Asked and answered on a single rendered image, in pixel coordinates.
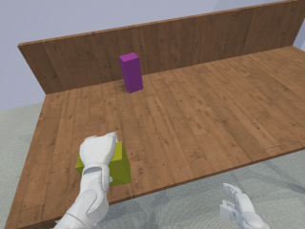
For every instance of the left robot hand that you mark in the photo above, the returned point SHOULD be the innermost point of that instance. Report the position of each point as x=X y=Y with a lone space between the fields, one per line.
x=98 y=149

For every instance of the table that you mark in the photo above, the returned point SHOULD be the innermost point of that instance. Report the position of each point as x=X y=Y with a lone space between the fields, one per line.
x=222 y=90

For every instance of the robot right forearm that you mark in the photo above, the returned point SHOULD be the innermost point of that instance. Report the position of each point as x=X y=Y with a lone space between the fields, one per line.
x=251 y=220

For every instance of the robot left forearm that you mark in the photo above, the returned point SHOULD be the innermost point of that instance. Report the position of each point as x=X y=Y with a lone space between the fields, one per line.
x=91 y=205

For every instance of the right robot hand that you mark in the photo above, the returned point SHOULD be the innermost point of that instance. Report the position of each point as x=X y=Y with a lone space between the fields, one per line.
x=241 y=204

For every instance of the sponge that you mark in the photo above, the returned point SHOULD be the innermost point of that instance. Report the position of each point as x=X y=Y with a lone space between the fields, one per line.
x=120 y=167

